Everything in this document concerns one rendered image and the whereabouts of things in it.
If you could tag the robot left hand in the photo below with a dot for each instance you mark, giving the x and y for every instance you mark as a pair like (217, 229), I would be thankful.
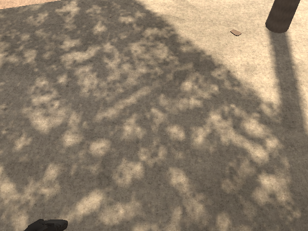
(48, 225)

